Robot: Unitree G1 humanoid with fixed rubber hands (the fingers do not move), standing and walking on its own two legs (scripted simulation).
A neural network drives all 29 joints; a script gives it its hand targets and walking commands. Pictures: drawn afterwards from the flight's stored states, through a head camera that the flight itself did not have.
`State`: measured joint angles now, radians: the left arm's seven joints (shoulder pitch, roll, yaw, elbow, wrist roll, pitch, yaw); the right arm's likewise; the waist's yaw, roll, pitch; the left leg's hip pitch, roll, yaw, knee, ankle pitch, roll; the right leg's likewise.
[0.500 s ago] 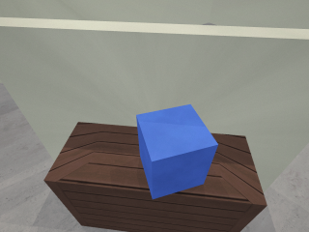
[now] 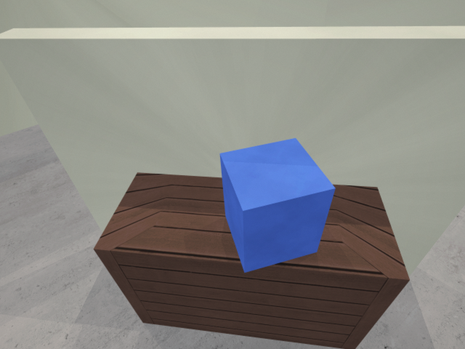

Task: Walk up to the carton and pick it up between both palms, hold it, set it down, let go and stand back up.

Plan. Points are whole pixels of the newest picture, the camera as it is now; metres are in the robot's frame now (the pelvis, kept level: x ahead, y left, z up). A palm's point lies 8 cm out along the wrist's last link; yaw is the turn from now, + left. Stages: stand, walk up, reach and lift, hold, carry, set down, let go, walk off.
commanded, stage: stand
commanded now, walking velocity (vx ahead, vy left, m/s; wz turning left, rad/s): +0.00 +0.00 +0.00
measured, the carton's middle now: (270, 204) +0.51 -0.04 -0.08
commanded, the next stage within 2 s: none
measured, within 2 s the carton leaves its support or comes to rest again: neither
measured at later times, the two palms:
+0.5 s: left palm out of the picture -0.05 +0.23 -0.15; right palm out of the picture -0.16 -0.26 -0.15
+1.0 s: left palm out of the picture +0.05 +0.25 -0.18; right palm out of the picture +0.03 -0.28 -0.14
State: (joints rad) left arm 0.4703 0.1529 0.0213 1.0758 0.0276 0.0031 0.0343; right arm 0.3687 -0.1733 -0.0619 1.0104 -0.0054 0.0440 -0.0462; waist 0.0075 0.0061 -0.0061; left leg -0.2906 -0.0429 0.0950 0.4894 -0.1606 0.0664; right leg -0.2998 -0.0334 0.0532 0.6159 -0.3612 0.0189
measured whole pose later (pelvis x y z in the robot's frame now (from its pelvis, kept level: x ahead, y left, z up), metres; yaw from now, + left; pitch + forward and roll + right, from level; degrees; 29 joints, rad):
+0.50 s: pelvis -0.06 -0.03 -0.02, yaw -3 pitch -7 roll +3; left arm 0.40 0.23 0.10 0.91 0.06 0.05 -0.01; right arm 0.52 -0.18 -0.07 1.10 -0.07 -0.01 -0.04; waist 0.00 -0.07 -0.01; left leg -0.12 0.01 0.12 0.67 -0.43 0.01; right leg -0.51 -0.07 0.05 1.22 -0.39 0.05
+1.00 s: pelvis +0.02 -0.02 -0.04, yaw -2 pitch -5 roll +1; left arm 0.33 0.29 0.03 0.92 0.04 0.05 0.01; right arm 0.39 -0.22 -0.04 0.80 -0.04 -0.01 0.00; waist 0.00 -0.08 0.08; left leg -0.40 0.03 0.09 0.88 -0.39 0.01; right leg -0.42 -0.06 0.02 1.22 -0.54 0.00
